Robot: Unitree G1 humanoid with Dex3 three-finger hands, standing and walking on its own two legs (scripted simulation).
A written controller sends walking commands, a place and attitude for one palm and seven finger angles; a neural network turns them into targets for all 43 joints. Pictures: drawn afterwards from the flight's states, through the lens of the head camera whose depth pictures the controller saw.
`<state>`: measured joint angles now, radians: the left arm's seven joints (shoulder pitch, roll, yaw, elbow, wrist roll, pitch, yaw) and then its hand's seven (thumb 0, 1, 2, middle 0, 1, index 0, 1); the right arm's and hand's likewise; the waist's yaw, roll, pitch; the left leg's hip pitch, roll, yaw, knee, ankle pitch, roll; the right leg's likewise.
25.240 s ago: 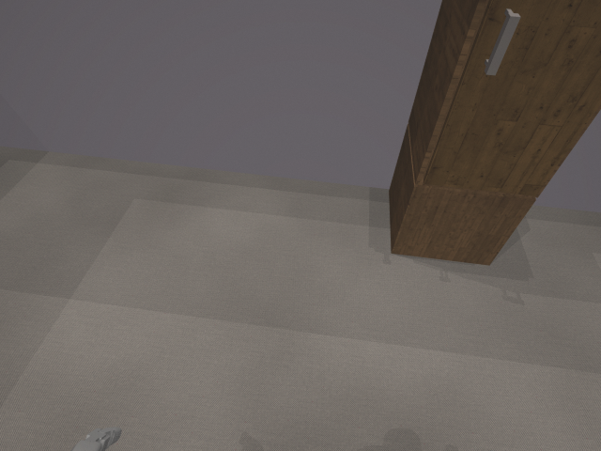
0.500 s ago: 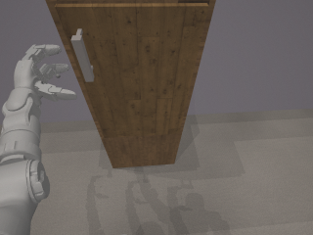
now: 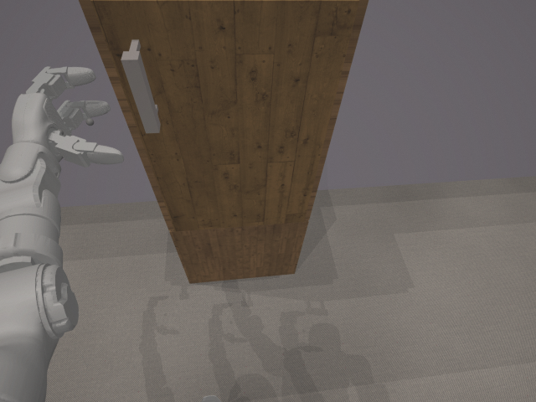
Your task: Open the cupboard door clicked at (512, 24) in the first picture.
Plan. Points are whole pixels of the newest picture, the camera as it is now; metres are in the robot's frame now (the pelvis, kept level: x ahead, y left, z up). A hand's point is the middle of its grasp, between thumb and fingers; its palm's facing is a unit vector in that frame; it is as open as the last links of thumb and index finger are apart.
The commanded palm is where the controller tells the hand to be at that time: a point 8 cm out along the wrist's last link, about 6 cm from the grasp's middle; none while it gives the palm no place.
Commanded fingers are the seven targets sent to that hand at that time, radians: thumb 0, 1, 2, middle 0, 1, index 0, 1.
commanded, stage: move the hooked fingers beside the handle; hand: left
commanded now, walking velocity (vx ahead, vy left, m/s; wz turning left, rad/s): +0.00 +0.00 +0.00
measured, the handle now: (144, 88) +0.56 +0.17 +0.15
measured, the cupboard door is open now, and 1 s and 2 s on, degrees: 0 0 0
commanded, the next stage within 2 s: slide the fingers in behind the handle in 0.52 s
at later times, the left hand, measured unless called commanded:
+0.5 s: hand (92, 123) +0.48 +0.23 +0.16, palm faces +0.06 -1.00 +0.03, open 14.0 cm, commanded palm +0.45 +0.28 +0.15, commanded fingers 0.00 -0.50 0.30 -0.30 -1.20 -0.30 -1.20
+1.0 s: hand (121, 118) +0.49 +0.19 +0.16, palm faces +0.07 -1.00 +0.03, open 14.0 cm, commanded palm +0.46 +0.25 +0.15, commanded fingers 0.00 -0.50 0.30 -0.30 -1.20 -0.30 -1.20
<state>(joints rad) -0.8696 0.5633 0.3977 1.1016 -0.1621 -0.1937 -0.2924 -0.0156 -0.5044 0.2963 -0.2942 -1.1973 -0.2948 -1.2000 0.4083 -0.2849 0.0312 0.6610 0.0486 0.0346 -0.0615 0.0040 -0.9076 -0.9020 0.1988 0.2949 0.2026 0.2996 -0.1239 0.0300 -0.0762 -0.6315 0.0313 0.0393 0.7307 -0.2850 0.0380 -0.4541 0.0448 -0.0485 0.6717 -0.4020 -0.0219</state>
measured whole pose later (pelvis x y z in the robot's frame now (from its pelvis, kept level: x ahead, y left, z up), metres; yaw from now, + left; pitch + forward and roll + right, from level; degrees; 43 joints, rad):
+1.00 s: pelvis +0.01 -0.01 +0.00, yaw +0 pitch +10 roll -1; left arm -0.83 0.47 0.38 1.01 -0.16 -0.15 -0.22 -0.02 -0.50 0.30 -0.29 -1.20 -0.30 -1.20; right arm 0.39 -0.28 0.02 0.65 0.04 0.03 -0.04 0.00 -0.91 -0.90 0.20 0.29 0.20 0.30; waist -0.11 0.04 -0.09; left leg -0.60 0.04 0.04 0.72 -0.30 0.02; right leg -0.43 0.05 -0.04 0.67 -0.42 -0.04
